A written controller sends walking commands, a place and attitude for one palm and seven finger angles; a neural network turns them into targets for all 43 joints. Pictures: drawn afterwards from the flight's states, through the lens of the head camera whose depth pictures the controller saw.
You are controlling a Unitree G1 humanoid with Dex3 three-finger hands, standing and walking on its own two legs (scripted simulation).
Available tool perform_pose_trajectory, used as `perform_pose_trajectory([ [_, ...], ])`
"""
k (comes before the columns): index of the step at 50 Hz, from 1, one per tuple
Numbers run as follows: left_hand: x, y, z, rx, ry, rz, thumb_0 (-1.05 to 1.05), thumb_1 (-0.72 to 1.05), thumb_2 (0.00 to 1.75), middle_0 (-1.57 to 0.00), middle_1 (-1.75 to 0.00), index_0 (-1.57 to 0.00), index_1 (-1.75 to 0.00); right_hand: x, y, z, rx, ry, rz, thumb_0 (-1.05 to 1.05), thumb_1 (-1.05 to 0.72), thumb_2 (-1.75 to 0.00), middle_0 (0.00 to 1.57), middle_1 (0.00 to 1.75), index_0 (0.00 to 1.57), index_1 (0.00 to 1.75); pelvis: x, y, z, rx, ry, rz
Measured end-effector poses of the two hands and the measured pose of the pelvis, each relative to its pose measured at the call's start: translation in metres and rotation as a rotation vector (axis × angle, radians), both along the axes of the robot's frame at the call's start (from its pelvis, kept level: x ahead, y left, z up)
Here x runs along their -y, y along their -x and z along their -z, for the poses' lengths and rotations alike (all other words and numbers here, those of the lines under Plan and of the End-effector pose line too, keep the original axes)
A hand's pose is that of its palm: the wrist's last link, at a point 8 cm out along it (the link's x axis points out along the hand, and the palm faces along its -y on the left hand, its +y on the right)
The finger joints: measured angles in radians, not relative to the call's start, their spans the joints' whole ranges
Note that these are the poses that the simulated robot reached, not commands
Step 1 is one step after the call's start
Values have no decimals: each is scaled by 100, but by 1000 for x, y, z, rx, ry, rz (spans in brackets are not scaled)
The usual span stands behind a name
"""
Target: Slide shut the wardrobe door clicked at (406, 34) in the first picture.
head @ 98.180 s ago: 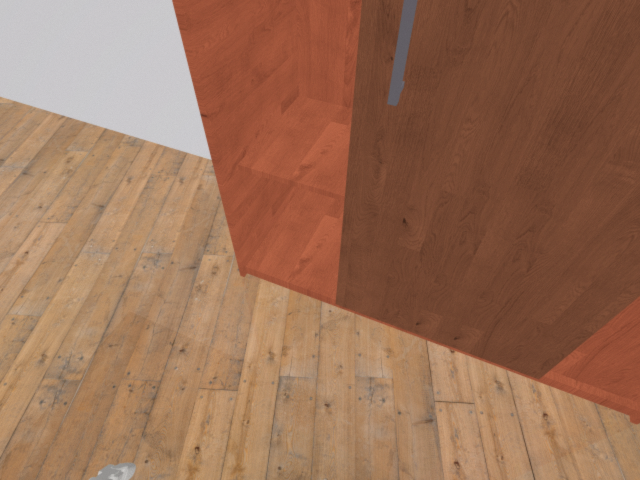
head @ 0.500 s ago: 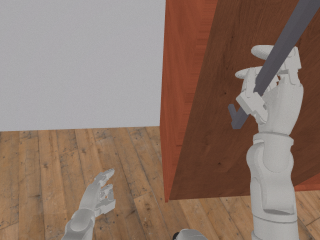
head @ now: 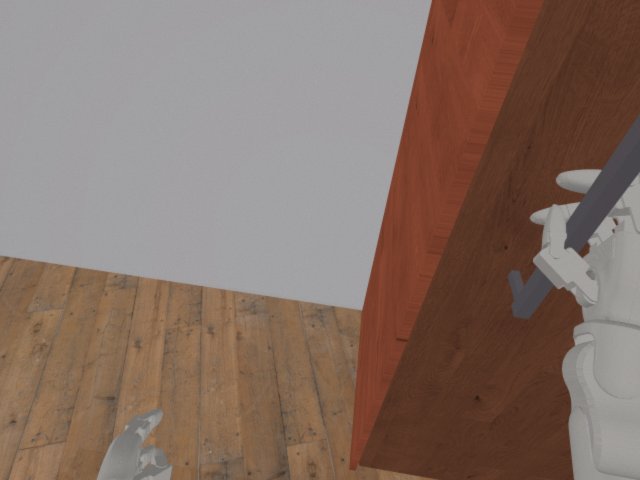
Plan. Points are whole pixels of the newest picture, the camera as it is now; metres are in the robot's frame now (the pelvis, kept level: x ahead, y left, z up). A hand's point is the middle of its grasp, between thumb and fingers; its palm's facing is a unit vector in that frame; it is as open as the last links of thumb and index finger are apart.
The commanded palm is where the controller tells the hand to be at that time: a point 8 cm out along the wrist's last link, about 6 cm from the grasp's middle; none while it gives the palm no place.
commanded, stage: stop walking and hold the door there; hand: right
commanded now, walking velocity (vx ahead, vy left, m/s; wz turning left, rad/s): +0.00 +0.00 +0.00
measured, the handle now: (583, 198) +0.32 -0.21 +0.27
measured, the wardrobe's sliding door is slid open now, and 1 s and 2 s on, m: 0.00 0.00 0.00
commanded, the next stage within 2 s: loosen the grip on the handle in 0.52 s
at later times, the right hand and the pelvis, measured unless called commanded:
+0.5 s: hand (548, 252) +0.29 -0.18 +0.23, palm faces +0.25 +0.96 -0.14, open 6.0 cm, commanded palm +0.26 -0.21 +0.22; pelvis +0.00 -0.02 +0.00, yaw +1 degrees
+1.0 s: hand (551, 250) +0.29 -0.19 +0.23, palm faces +0.30 +0.94 -0.15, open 12.5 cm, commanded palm +0.26 -0.23 +0.22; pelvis -0.02 +0.03 -0.01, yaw -4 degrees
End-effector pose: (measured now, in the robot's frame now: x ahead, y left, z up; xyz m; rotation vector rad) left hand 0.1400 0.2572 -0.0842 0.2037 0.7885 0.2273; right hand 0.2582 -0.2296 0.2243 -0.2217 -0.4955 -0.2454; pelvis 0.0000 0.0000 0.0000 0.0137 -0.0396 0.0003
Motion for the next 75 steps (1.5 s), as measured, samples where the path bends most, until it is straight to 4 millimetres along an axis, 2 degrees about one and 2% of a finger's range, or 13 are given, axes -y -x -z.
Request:
perform_pose_trajectory([
  [3,4,5,-1,7,1,-11,2,91,90,-19,-30,-20,-30,1,0,0,0,6,-11,-2,-75,-79,48,141,26,136,4,1,-1,2,0,-5],
  [7,22,3,0,22,27,10,2,91,90,-19,-30,-20,-30,1,0,0,0,5,-20,-2,-76,-78,47,141,26,135,9,3,-2,-1,2,-10],
  [16,69,-14,1,48,106,98,2,90,90,-20,-30,-20,-30,2,0,0,-2,6,-39,-2,-76,-77,45,142,25,133,18,6,-3,-11,5,-15],
  [22,82,-25,-1,55,116,136,2,90,90,-20,-30,-20,-30,2,0,0,-2,-4,-41,-1,-77,-78,44,142,25,133,21,5,-4,-15,6,-12],
  [32,71,-32,-6,51,80,132,2,90,90,-20,-30,-20,-30,3,0,1,1,12,-45,-2,-76,-78,45,142,24,132,21,5,-4,-13,5,-1],
  [37,65,-30,-9,77,73,199,1,90,90,-20,-30,-20,-30,10,-1,0,21,60,-52,-9,-62,-70,56,141,30,129,5,15,1,11,13,41],
  [40,57,-28,-11,107,77,212,2,90,90,-20,-30,-20,-30,9,-1,0,22,22,-37,-6,-48,-65,57,142,35,127,-4,18,4,26,9,50],
  [43,46,-26,-9,128,74,217,1,90,90,-20,-30,-20,-30,7,-1,0,22,-2,-14,-4,-27,-57,57,142,37,128,-11,21,7,39,7,58],
  [50,14,-15,4,93,47,195,1,90,90,-20,-30,-20,-30,3,-1,1,28,5,13,-1,26,-33,56,139,31,130,-25,22,13,35,4,71],
  [57,-7,-9,18,10,22,158,2,90,90,-20,-30,-20,-30,3,0,3,35,41,-1,0,48,-23,54,132,23,125,-30,11,13,17,2,76],
  [63,-5,-23,21,-19,18,162,2,90,90,-20,-30,-20,-30,5,-1,3,43,50,-18,0,54,-21,53,130,22,119,-27,-3,12,2,4,81],
  [75,28,-74,5,88,60,199,2,90,90,-20,-30,-20,-30,9,0,1,18,59,-64,-1,55,-20,52,127,24,116,-20,-24,10,-17,19,62],
])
